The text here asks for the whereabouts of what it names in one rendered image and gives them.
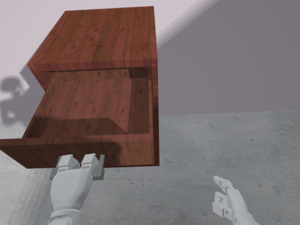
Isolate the cabinet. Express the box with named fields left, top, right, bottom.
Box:
left=27, top=6, right=159, bottom=168

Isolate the robot right hand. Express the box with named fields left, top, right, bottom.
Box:
left=212, top=176, right=249, bottom=221

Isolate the left robot forearm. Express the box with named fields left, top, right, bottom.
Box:
left=48, top=209, right=82, bottom=225

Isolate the handle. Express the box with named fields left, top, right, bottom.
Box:
left=49, top=155, right=105, bottom=180

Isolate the drawer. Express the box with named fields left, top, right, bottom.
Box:
left=0, top=67, right=154, bottom=169

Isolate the right robot forearm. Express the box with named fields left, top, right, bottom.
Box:
left=232, top=211, right=259, bottom=225

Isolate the robot left hand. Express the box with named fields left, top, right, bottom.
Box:
left=50, top=153, right=99, bottom=211

